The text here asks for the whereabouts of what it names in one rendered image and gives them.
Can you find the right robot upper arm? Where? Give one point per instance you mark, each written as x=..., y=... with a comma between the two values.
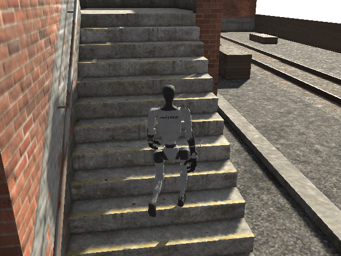
x=187, y=122

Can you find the robot foot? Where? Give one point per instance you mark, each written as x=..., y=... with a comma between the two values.
x=181, y=201
x=152, y=209

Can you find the left robot foot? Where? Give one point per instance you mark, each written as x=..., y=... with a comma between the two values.
x=152, y=209

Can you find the robot left hand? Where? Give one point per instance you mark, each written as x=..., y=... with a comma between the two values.
x=154, y=147

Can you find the robot right forearm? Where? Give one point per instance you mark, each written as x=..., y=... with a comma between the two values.
x=192, y=146

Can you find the robot left forearm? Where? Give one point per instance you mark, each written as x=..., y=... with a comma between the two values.
x=150, y=137

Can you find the left robot upper arm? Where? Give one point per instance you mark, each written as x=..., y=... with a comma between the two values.
x=151, y=121

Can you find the robot right hand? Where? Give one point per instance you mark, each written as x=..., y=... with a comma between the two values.
x=193, y=164

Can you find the right robot foot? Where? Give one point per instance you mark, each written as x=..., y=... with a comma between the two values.
x=181, y=201

